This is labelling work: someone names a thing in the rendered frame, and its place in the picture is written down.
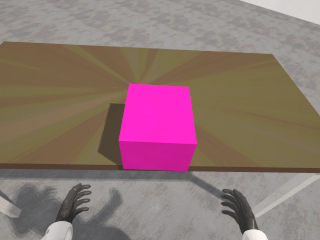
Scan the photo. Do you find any left robot forearm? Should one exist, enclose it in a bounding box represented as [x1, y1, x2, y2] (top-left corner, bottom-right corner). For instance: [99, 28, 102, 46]
[41, 221, 73, 240]

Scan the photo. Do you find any carton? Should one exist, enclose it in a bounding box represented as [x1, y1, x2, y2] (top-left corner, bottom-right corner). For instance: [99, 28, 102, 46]
[118, 83, 197, 171]

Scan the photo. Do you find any robot left hand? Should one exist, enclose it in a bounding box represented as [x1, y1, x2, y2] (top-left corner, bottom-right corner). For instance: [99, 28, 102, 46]
[55, 183, 92, 224]

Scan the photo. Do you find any robot right hand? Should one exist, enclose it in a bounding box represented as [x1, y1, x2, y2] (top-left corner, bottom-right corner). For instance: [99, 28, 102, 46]
[221, 189, 259, 235]

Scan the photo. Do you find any right robot forearm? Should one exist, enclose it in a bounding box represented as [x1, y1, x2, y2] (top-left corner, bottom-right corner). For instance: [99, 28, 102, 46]
[242, 229, 268, 240]

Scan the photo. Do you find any table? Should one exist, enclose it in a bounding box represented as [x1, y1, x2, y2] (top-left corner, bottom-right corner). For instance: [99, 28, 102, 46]
[0, 41, 320, 218]

